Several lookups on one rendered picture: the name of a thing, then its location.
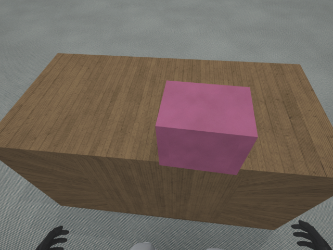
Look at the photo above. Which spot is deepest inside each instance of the carton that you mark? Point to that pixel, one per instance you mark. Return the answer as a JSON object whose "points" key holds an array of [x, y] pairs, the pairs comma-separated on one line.
{"points": [[207, 127]]}

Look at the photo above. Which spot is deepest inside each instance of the robot right hand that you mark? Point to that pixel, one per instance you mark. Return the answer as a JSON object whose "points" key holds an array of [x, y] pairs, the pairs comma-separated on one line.
{"points": [[317, 242]]}

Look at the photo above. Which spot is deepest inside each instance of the pedestal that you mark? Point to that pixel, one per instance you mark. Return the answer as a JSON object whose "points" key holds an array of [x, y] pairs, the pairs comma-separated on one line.
{"points": [[84, 134]]}

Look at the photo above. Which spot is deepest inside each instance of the robot left hand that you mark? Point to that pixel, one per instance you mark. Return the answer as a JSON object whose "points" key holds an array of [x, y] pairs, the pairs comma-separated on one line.
{"points": [[50, 241]]}

